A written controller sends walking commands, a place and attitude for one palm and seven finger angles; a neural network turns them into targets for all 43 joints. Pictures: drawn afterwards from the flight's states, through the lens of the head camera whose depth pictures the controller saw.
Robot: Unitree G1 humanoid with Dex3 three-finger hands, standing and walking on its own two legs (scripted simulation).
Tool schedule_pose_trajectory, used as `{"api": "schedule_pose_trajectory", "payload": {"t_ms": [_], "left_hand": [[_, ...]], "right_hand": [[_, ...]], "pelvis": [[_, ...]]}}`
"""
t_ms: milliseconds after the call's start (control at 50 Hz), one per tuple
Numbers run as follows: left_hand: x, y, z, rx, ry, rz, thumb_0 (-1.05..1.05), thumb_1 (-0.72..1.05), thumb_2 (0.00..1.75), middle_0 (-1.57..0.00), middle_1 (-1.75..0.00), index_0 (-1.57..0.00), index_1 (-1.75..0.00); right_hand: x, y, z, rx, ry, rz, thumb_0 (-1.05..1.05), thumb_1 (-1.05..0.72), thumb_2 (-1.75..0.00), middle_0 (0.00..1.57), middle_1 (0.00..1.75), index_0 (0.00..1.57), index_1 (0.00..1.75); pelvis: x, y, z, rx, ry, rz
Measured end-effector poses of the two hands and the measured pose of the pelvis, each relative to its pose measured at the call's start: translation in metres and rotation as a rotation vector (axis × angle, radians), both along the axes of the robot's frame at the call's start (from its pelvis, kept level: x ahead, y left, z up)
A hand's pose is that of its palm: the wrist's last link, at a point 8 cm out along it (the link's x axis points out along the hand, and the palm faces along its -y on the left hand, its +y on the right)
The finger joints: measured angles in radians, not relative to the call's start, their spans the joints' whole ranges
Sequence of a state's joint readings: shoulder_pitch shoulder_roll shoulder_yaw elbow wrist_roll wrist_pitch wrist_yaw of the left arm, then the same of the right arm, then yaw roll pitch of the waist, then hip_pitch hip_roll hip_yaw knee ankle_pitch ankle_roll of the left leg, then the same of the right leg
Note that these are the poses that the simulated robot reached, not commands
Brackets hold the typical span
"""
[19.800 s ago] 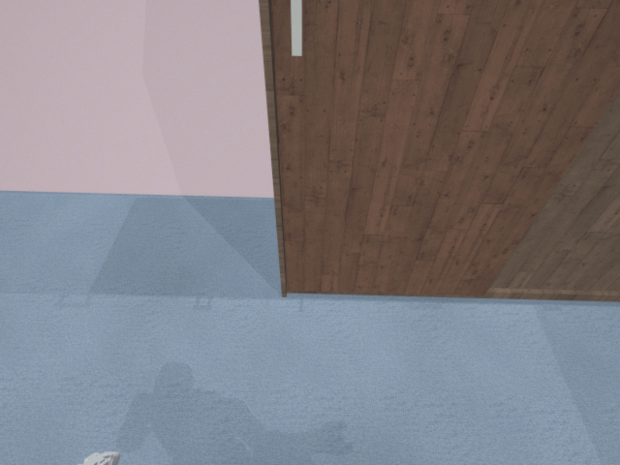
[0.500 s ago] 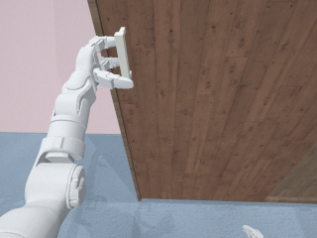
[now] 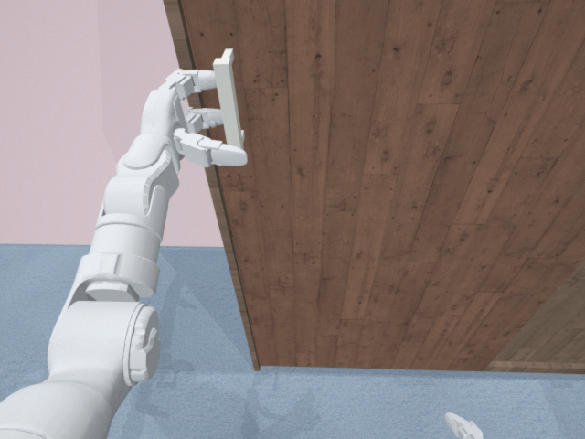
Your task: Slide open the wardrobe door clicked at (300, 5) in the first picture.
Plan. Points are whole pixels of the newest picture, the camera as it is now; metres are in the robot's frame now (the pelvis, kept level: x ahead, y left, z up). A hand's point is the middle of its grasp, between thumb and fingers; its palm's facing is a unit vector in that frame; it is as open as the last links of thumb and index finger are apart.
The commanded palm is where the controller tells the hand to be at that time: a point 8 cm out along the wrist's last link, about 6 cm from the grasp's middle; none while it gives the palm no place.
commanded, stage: slide the fingers in behind the handle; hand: left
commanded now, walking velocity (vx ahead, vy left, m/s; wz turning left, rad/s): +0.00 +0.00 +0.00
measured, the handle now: (232, 107) +0.49 +0.10 +0.24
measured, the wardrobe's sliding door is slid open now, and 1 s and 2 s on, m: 0.00 0.00 0.00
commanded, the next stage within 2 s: grip the handle and tug to test in 1.48 s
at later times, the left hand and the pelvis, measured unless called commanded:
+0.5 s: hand (226, 124) +0.44 +0.10 +0.24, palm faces -0.01 -1.00 +0.01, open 14.0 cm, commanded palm +0.42 +0.16 +0.24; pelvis +0.01 +0.00 +0.00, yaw +0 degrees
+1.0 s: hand (242, 122) +0.44 +0.08 +0.24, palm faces -0.01 -1.00 +0.01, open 14.0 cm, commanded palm +0.41 +0.14 +0.24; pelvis +0.01 -0.01 +0.00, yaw +0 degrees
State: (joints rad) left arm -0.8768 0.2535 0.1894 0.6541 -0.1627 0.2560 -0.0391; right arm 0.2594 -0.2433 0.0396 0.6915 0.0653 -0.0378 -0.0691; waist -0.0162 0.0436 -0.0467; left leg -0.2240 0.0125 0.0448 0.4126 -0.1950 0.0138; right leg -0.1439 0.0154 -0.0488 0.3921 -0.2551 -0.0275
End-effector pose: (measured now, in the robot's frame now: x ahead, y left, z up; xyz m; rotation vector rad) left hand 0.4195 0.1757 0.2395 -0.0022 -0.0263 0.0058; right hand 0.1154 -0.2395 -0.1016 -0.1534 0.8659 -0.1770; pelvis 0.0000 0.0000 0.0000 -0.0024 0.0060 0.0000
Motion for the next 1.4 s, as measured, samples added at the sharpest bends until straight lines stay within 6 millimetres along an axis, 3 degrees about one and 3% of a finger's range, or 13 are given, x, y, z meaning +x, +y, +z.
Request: {"api": "schedule_pose_trajectory", "payload": {"t_ms": [400,920,1400], "left_hand": [[0.0,-0.011,-0.001,-0.008,0.008,-0.011,-0.01,-0.51,0.3,-0.3,-1.2,-0.3,-1.2],[0.001,-0.036,0.001,-0.014,0.011,-0.017,-0.01,-0.51,0.3,-0.3,-1.2,-0.3,-1.2],[-0.014,-0.039,0.005,0.003,0.012,-0.007,-0.01,-0.51,0.3,-0.3,-1.2,-0.29,-1.19]], "right_hand": [[0.022,0.007,0.003,0.007,-0.018,0.028,0.01,-0.91,-0.9,0.2,0.3,0.2,0.3],[0.024,0.002,0.002,0.006,-0.006,0.029,0.01,-0.91,-0.9,0.2,0.3,0.2,0.3],[0.028,0.004,0.006,0.005,-0.034,0.046,0.01,-0.91,-0.9,0.2,0.3,0.2,0.3]], "pelvis": [[0.007,0.001,0.0,0.001,-0.001,0.004],[0.007,-0.004,0.0,0.004,-0.005,0.007],[0.0,-0.007,0.0,0.003,-0.025,0.016]]}}
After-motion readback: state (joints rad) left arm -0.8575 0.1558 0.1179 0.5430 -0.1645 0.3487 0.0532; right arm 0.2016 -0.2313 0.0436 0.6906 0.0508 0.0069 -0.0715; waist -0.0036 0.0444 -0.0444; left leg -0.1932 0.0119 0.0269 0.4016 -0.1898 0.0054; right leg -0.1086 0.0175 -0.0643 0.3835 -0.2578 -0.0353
